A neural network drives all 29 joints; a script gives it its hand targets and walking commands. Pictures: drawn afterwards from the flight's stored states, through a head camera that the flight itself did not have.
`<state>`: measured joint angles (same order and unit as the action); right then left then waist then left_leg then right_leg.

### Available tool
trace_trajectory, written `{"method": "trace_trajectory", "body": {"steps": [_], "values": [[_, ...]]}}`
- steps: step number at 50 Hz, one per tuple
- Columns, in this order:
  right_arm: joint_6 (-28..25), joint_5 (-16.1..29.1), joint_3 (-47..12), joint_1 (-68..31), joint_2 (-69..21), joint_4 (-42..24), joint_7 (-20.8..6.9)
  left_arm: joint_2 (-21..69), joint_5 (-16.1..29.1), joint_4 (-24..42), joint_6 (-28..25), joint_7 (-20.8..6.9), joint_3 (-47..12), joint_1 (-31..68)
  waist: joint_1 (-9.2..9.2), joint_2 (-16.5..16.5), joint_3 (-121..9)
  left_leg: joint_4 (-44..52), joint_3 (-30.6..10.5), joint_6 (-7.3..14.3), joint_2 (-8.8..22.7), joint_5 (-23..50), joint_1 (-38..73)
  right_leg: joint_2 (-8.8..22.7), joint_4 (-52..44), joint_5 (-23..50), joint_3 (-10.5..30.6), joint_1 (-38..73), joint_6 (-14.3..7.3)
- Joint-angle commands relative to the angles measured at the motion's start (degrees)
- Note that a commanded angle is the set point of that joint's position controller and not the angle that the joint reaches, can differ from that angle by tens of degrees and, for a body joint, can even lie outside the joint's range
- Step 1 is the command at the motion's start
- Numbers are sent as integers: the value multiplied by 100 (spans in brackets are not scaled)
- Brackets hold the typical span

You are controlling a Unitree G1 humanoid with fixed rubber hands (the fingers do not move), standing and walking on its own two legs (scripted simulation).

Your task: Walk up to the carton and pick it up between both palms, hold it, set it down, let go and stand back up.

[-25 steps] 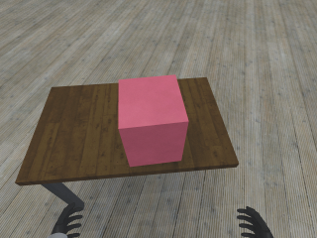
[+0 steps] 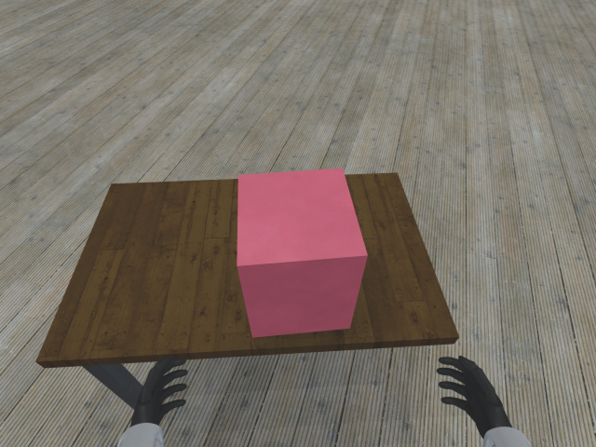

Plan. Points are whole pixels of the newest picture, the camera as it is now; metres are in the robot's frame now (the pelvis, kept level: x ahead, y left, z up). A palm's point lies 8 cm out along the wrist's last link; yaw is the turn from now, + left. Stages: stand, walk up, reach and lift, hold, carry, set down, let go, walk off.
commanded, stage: reach and lift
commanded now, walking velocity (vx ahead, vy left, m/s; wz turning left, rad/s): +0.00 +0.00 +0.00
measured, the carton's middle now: (296, 254) +0.49 +0.05 -0.10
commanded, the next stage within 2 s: none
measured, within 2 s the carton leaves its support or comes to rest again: neither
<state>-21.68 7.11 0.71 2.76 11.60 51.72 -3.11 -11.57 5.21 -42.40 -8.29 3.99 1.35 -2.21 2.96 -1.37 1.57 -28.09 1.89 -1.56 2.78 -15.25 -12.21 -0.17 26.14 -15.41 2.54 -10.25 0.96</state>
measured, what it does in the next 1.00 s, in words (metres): stands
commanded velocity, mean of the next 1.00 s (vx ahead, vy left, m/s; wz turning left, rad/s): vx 0.00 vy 0.00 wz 0.00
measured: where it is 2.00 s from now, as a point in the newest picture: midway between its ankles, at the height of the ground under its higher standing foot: outside the picture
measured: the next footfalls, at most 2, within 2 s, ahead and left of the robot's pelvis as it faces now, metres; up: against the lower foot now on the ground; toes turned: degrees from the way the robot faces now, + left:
none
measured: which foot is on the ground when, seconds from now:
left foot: down 0.00-1.00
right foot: down 0.00-1.00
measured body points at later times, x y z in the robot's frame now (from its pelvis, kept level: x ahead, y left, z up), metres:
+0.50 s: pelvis +0.00 +0.00 +0.00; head +0.03 +0.00 +0.45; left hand +0.24 +0.23 -0.05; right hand +0.26 -0.20 -0.06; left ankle +0.00 +0.13 -0.74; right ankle -0.01 -0.14 -0.74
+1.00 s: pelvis -0.02 -0.01 -0.02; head +0.03 +0.00 +0.43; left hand +0.31 +0.24 -0.03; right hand +0.34 -0.17 -0.03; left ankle +0.00 +0.13 -0.74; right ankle -0.01 -0.14 -0.74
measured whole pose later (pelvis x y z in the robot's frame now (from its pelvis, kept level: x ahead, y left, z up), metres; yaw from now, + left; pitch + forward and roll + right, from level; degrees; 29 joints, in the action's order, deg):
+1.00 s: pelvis -0.02 -0.01 -0.02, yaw +1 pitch +11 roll +0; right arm -27.7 18.0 -9.0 -27.1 12.0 64.9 2.1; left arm -12.5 15.5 -62.6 -24.9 1.9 0.9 26.2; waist 3.3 -0.3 -5.9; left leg -39.0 0.2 -1.8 2.6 -16.9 -33.3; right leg -0.1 38.5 -18.4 1.3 -31.5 0.8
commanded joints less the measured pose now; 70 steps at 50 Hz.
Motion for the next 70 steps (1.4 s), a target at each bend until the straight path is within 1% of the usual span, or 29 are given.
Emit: {"method": "trace_trajectory", "body": {"steps": [1,4,5,7,9,10,11,14,15,18,20,21,26,27,28,30,36,39,41,42,44,48,53,54,56,61,66,67,70], "values": [[-588,196,46,-813,798,-666,27,-707,61,869,-774,1,236,874,31,243,-1210,112,258,-270,-347,2006,965,-260,-445,1075,-182,-249,-224],[-804,304,-108,-838,788,-599,62,-694,86,737,-1036,-60,242,798,38,155,-1312,60,281,-249,-385,2292,907,-252,-360,1478,-124,-107,-187],[-849,346,-151,-924,796,-564,76,-698,109,697,-1124,-101,250,865,-5,111,-1257,51,265,-251,-401,2221,885,-232,-347,1463,-121,-118,-153],[-954,411,-209,-978,760,-510,91,-680,188,680,-1287,-134,215,936,-9,102,-1290,49,261,-237,-404,2203,881,-230,-332,1447,-94,-132,-143],[-1065,486,-290,-1091,754,-474,98,-661,235,562,-1414,-156,187,992,36,124,-1294,18,271,-245,-399,2243,858,-236,-338,1391,-90,-189,-156],[-1141,554,-342,-1105,736,-388,110,-649,258,564,-1497,-159,202,1046,-10,139,-1337,-15,255,-246,-402,2271,856,-227,-323,1411,-93,-191,-163],[-1185,553,-355,-1182,745,-356,115,-600,244,521,-1553,-167,190,1081,47,168,-1339,-18,261,-264,-406,2381,854,-236,-303,1493,-94,-195,-154],[-1425,643,-460,-1313,723,-297,157,-617,289,482,-1810,-209,274,1178,34,99,-1546,-99,260,-265,-417,2528,813,-240,-224,1763,-97,-113,-125],[-1461,673,-481,-1379,749,-175,161,-561,252,394,-1849,-218,241,1192,45,157,-1460,-106,257,-286,-423,2622,788,-240,-204,1826,-98,-134,-125],[-1613,748,-566,-1609,719,-61,178,-488,313,188,-1995,-270,233,1288,30,54,-1439,-113,223,-264,-413,2501,773,-267,-210,1624,-130,-210,-114],[-1706,814,-622,-1775,677,3,181,-450,314,177,-2126,-261,260,1458,70,103,-1498,-167,241,-268,-419,2540,734,-271,-172,1571,-133,-286,-123],[-1739,856,-665,-1832,656,20,191,-456,356,139,-2168,-259,250,1522,60,45,-1517,-175,236,-247,-411,2493,686,-279,-153,1528,-117,-310,-112],[-1832,967,-788,-2268,584,39,226,-449,381,26,-2354,-246,283,1930,123,126,-1785,-309,277,-221,-414,2452,452,-305,-29,1379,-134,-472,-112],[-1829,987,-759,-2396,570,112,243,-457,412,-13,-2381,-242,275,2053,91,170,-1844,-335,257,-230,-414,2396,414,-305,0,1311,-150,-533,-114],[-1812,994,-791,-2435,548,121,245,-465,418,-45,-2398,-237,291,2136,129,196,-1908,-362,275,-203,-421,2322,340,-296,29,1209,-140,-608,-114],[-1764,972,-729,-2693,548,128,261,-491,478,-117,-2395,-226,253,2340,119,202,-2024,-376,271,-210,-406,2160,244,-314,67,941,-184,-735,-128],[-1532,930,-635,-3489,549,131,362,-631,687,-398,-2402,-183,240,3141,66,191,-2747,-580,286,-170,-421,1934,-116,-287,336,848,-248,-957,-103],[-1365,903,-622,-3817,591,206,427,-662,818,-602,-2322,-176,176,3587,-1,214,-2982,-694,263,-192,-414,1881,-269,-287,472,818,-294,-1122,-101],[-1227,969,-643,-4110,632,253,466,-714,916,-677,-2259,-178,119,3905,-5,232,-3233,-791,267,-220,-400,1897,-292,-291,559,810,-306,-1241,-107],[-1176,942,-689,-4062,695,333,481,-704,923,-739,-2217,-177,97,3881,3,205,-3264,-801,270,-231,-384,1996,-258,-300,608,896,-335,-1261,-90],[-1062,1062,-726,-4513,725,309,511,-761,1009,-910,-2127,-195,75,4249,4,208,-3399,-897,242,-234,-375,1968,-382,-301,663,831,-321,-1368,-106],[-835,1126,-808,-4879,849,587,557,-821,1031,-1138,-1920,-206,80,4614,-15,155,-3566,-990,247,-266,-336,2081,-419,-337,758,880,-378,-1496,-115],[-539,1291,-913,-5542,860,541,583,-964,1091,-1320,-1699,-221,90,5315,57,195,-3835,-1101,273,-244,-362,2159,-533,-325,800,890,-388,-1704,-115],[-470,1271,-933,-5612,894,528,579,-988,1100,-1374,-1657,-218,86,5403,39,143,-3905,-1108,287,-234,-364,2128,-584,-318,827,892,-403,-1702,-94],[-349,1329,-949,-5839,905,531,582,-1034,1108,-1421,-1568,-211,75,5643,49,171,-3992,-1102,287,-232,-352,2152,-600,-327,810,903,-413,-1747,-103],[-119,1373,-990,-6153,927,429,625,-1159,1042,-1489,-1397,-208,206,5992,159,115,-4382,-1141,332,-225,-370,2440,-643,-332,821,1303,-380,-1611,-75],[89,1358,-897,-6522,954,404,701,-1282,1037,-1554,-1259,-202,249,6542,150,134,-4696,-1143,345,-218,-379,2390,-721,-338,822,1324,-372,-1608,-30],[140,1340,-872,-6595,991,441,711,-1272,1030,-1654,-1205,-197,242,6585,115,119,-4680,-1126,312,-211,-366,2380,-712,-353,813,1298,-391,-1623,-33],[278,1352,-851,-6971,992,455,729,-1298,1075,-1714,-1142,-188,202,6982,145,163,-4822,-1146,327,-213,-356,2300,-749,-341,811,1167,-376,-1704,-54]]}}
